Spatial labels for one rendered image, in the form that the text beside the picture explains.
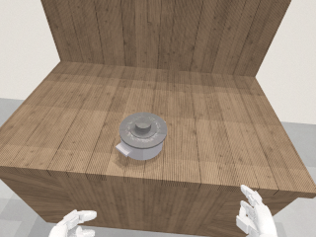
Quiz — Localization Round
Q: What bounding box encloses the table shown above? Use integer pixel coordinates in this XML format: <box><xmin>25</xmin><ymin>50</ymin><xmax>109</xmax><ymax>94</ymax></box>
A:
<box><xmin>0</xmin><ymin>0</ymin><xmax>316</xmax><ymax>237</ymax></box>

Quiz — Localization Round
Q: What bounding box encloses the lid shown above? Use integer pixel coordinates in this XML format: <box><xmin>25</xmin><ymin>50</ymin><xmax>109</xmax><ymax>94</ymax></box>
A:
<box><xmin>118</xmin><ymin>112</ymin><xmax>168</xmax><ymax>150</ymax></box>

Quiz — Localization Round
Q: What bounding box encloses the robot right hand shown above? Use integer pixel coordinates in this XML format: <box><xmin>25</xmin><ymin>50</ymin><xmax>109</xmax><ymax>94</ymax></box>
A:
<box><xmin>236</xmin><ymin>185</ymin><xmax>277</xmax><ymax>237</ymax></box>

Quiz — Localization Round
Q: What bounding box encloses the pot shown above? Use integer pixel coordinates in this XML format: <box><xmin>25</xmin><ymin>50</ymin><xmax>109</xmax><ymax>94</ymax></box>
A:
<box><xmin>116</xmin><ymin>122</ymin><xmax>166</xmax><ymax>161</ymax></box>

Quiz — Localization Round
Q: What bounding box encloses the knob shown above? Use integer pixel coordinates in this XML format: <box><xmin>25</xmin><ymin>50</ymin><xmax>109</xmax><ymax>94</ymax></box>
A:
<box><xmin>135</xmin><ymin>117</ymin><xmax>152</xmax><ymax>132</ymax></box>

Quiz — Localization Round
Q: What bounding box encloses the robot left hand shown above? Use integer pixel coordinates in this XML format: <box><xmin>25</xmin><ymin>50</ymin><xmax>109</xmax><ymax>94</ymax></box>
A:
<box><xmin>48</xmin><ymin>209</ymin><xmax>97</xmax><ymax>237</ymax></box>

